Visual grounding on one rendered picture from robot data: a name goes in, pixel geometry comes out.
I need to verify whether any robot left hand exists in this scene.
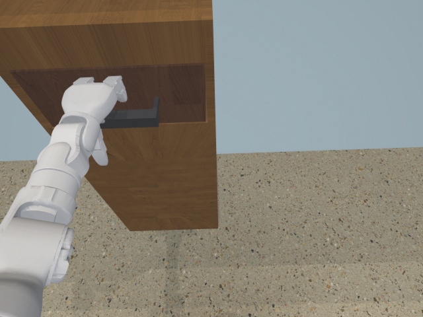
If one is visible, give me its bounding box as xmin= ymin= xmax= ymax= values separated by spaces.
xmin=61 ymin=76 xmax=128 ymax=166

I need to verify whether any left robot upper arm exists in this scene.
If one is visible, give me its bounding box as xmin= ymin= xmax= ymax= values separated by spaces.
xmin=0 ymin=216 xmax=75 ymax=317

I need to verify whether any handle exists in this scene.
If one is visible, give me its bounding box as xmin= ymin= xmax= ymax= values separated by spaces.
xmin=100 ymin=96 xmax=160 ymax=129

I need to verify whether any drawer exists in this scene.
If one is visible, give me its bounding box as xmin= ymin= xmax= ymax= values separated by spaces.
xmin=10 ymin=63 xmax=206 ymax=127

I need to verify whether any left robot forearm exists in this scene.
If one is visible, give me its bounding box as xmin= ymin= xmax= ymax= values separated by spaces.
xmin=0 ymin=112 xmax=100 ymax=239

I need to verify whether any cabinet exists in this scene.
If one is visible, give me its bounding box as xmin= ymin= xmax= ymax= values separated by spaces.
xmin=0 ymin=0 xmax=218 ymax=231

